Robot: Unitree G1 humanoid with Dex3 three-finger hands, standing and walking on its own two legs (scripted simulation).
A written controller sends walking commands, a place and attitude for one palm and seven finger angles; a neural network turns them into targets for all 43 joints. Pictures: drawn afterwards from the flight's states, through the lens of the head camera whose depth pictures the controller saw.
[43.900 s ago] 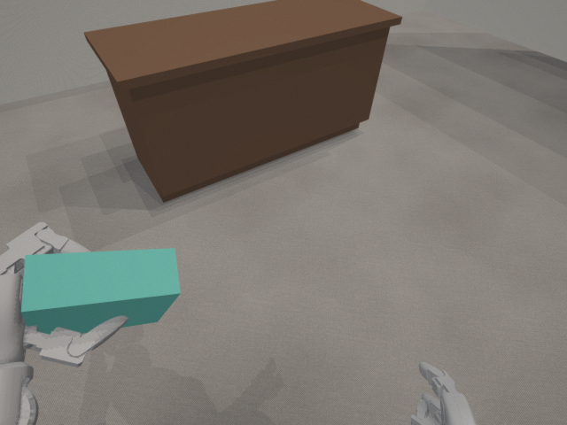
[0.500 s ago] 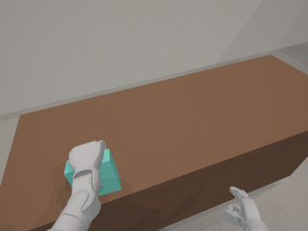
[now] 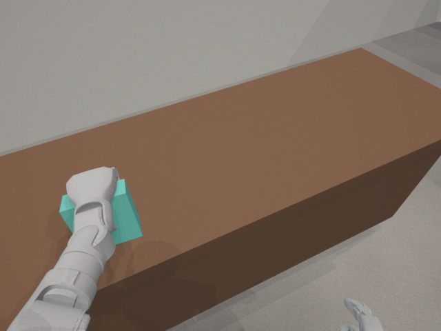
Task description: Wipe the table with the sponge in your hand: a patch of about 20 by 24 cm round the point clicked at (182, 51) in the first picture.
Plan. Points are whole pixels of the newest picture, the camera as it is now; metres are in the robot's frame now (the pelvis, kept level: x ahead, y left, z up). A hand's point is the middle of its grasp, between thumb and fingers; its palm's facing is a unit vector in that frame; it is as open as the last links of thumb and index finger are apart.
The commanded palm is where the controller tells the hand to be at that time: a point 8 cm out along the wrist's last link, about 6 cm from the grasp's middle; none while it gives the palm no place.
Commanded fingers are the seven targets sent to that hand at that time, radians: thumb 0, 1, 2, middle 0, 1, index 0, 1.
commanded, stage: wipe forward along the middle lane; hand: left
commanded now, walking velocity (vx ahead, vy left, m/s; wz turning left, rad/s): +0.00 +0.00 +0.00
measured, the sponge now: (108, 224) +0.33 +0.27 -0.02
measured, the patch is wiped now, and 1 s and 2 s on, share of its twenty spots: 1.00 1.00 1.00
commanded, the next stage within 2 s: slide back across to the first lane in 0.78 s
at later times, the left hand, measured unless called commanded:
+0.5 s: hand (95, 184) +0.40 +0.31 +0.03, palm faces -0.14 +0.00 -0.99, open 9.7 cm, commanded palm +0.39 +0.32 +0.06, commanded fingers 0.00 0.10 1.30 -1.20 -1.60 -1.20 -1.60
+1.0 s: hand (85, 171) +0.44 +0.35 +0.03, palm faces -0.14 -0.02 -0.99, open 9.7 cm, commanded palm +0.41 +0.35 +0.08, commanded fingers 0.00 0.10 1.30 -1.20 -1.60 -1.20 -1.60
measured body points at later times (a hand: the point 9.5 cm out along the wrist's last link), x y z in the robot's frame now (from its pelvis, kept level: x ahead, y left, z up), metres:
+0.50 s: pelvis +0.01 +0.00 -0.01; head +0.06 -0.02 +0.44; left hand +0.41 +0.31 +0.08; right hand +0.12 -0.26 -0.14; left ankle +0.03 +0.17 -0.71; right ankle +0.05 -0.08 -0.72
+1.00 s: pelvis +0.01 +0.04 -0.01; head +0.08 +0.03 +0.44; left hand +0.44 +0.34 +0.08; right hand +0.08 -0.23 -0.13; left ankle +0.03 +0.18 -0.72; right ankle +0.05 -0.08 -0.72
